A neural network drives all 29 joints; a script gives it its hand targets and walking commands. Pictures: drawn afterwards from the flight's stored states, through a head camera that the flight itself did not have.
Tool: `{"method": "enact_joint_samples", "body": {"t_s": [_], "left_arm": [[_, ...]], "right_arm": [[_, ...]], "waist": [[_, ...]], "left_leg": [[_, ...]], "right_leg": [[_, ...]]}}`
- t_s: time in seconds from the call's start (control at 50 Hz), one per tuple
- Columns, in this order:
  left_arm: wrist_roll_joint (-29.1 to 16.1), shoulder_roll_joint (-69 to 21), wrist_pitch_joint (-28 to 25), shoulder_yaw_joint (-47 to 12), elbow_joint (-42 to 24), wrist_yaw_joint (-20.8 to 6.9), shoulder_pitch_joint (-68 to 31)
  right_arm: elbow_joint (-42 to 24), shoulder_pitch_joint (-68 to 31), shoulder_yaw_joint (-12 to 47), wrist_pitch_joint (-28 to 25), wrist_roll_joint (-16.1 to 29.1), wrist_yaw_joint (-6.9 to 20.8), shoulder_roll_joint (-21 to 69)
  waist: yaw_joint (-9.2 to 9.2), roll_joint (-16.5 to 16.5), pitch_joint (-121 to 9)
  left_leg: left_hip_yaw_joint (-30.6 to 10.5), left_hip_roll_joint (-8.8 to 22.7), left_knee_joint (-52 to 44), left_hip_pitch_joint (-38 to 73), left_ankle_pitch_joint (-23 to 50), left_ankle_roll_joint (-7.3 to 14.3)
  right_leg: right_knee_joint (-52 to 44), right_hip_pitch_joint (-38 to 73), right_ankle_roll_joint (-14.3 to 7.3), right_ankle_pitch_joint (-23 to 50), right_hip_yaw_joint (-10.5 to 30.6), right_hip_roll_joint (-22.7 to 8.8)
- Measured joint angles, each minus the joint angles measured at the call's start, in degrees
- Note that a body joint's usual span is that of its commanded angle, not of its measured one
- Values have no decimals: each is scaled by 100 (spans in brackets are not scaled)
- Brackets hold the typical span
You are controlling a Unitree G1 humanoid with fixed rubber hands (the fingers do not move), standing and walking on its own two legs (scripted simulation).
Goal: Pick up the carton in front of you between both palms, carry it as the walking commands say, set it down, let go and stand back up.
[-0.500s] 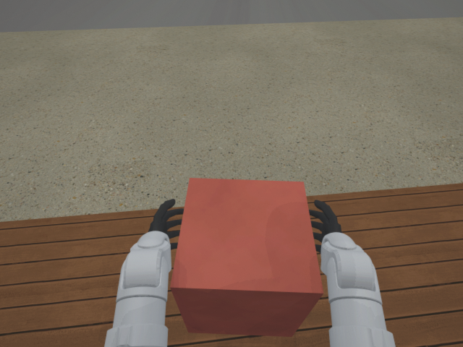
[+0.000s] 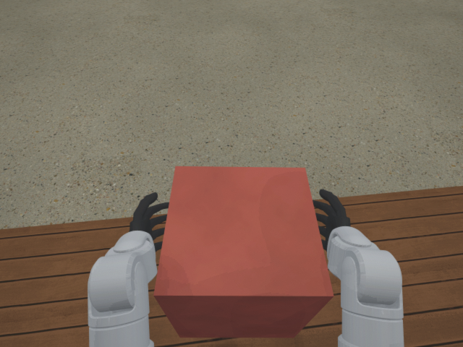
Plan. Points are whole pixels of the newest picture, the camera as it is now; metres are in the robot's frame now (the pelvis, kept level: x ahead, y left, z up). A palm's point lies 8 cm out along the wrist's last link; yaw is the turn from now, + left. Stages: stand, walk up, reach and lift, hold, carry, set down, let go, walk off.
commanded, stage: carry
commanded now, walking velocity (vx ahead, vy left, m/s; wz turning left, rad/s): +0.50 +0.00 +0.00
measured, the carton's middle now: (238, 257) +0.27 +0.01 +0.01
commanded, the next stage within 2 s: none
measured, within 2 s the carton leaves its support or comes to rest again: neither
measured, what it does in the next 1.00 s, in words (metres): walks ahead: right foot, then left foot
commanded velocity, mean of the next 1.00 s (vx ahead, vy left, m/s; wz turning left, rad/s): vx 0.50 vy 0.00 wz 0.00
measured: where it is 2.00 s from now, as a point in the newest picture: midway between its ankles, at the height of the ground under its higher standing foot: (241, 160)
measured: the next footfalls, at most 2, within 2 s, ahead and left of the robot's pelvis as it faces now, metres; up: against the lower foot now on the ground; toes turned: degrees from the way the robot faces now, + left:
right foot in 0.32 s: +0.40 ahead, -0.10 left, +0.00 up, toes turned -10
left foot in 0.84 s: +0.73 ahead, +0.08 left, +0.00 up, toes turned +9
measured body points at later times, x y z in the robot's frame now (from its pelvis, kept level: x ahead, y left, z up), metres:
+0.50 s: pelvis +0.31 -0.04 +0.01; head +0.33 -0.05 +0.46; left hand +0.57 +0.14 +0.06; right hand +0.61 -0.16 +0.06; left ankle +0.22 +0.08 -0.63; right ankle +0.36 -0.09 -0.73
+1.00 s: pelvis +0.63 +0.02 +0.00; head +0.69 +0.04 +0.44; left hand +1.03 +0.17 +0.09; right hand +1.02 -0.13 +0.10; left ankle +0.69 +0.08 -0.73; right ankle +0.52 -0.10 -0.62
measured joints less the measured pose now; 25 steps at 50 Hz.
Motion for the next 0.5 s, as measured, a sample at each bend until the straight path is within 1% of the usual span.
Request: {"method": "enact_joint_samples", "body": {"t_s": [0.02, 0.04, 0.06, 0.08, 0.12, 0.18, 0.24, 0.28, 0.3, 0.32, 0.34, 0.36, 0.38, 0.4, 0.42, 0.44, 0.46, 0.5], "left_arm": [[-18, -2, 41, 16, -5, 0, -24], [-29, -4, 79, 13, 8, -1, -58], [-35, -7, 105, -1, 31, -3, -95], [-36, -10, 119, -20, 56, -8, -130], [-21, -18, 107, -60, 92, -28, -187], [29, -23, 48, -122, 100, -61, -203], [77, -18, 18, -147, 73, -73, -149], [98, -15, 10, -160, 88, -76, -117], [106, -14, 9, -169, 117, -76, -112], [114, -16, 15, -175, 168, -77, -123], [124, -19, -33, -193, 289, -79, -143], [136, -23, -85, -199, 444, -79, -187], [142, -27, -117, -192, 584, -80, -225], [141, -29, -129, -178, 684, -80, -237], [131, -28, -135, -157, 734, -80, -221], [116, -25, -145, -136, 749, -80, -191], [103, -22, -163, -121, 745, -80, -164], [83, -18, -221, -86, 711, -80, -141]], "right_arm": [[-39, 14, 16, 40, -20, -2, -3], [-90, 39, 13, 80, -34, -5, -6], [-145, 66, -4, 118, -42, -9, -9], [-199, 83, -30, 150, -44, -14, -11], [-284, 86, -87, 187, -46, -16, -12], [-337, 75, -155, 175, -19, -14, -11], [-276, 43, -170, 143, 10, -5, -8], [-223, 37, -175, 136, 11, 8, -8], [-197, 44, -172, 137, -2, 9, -8], [-170, 58, -177, 139, -21, 15, -12], [-93, 47, -211, 117, -31, 28, -27], [7, 33, -253, 88, -36, 34, -39], [105, 26, -281, 66, -45, 36, -47], [180, 31, -297, 58, -60, 36, -41], [231, 40, -305, 53, -83, 36, -15], [263, 50, -290, 44, -105, 36, 0], [284, 52, -256, 29, -115, 37, -5], [308, 26, -210, -31, -123, 38, -10]], "waist": [[-33, 85, 8], [-69, 156, 8], [-106, 214, 2], [-145, 264, -3], [-223, 340, -3], [-306, 352, -10], [-315, 298, -1], [-291, 306, 30], [-260, 312, 48], [-228, 290, 53], [-151, 371, 65], [-80, 414, 92], [-43, 406, 141], [-16, 376, 199], [7, 335, 254], [28, 302, 303], [47, 272, 348], [83, 215, 413]], "left_leg": [[-10, 20, -116, 155, -144, 30], [-31, 34, -290, 327, -209, 25], [-61, 49, -509, 515, -199, -34], [-92, 64, -740, 708, -158, -98], [-159, 102, -1148, 1088, -132, -122], [-246, 151, -1547, 1623, -238, -187], [-286, 188, -1712, 2157, -523, -320], [-333, 259, -1581, 2466, -847, -427], [-363, 313, -1314, 2554, -1071, -475], [-406, 357, -825, 2543, -1320, -507], [-454, 491, -48, 2333, -1364, -510], [-629, 540, 979, 1928, -1219, -484], [-840, 499, 1987, 1450, -1095, -442], [-964, 452, 2785, 984, -942, -386], [-998, 429, 3320, 553, -753, -334], [-983, 441, 3599, 164, -543, -297], [-949, 469, 3679, -180, -354, -276], [-869, 530, 3495, -744, -100, -269]], "right_leg": [[644, -338, -61, 32, -20, 57], [1071, -654, -111, 131, -73, 85], [1253, -933, -141, 272, -143, 88], [1232, -1179, -149, 415, -211, 79], [838, -1591, -130, 688, -319, 67], [-179, -1994, -85, 1188, -450, 47], [-1338, -2063, -127, 1845, -694, 75], [-1864, -1900, -205, 2257, -933, 165], [-2070, -1723, -242, 2300, -1068, 230], [-2214, -1494, -290, 2259, -1174, 265], [-1990, -1465, -499, 2240, -1254, 311], [-1717, -1476, -665, 2045, -1306, 324], [-1610, -1414, -765, 1852, -1341, 311], [-1655, -1288, -813, 1726, -1367, 302], [-1797, -1131, -783, 1698, -1378, 294], [-1971, -969, -767, 1685, -1380, 299], [-2153, -805, -757, 1678, -1373, 305], [-2466, -504, -733, 1656, -1329, 304]]}}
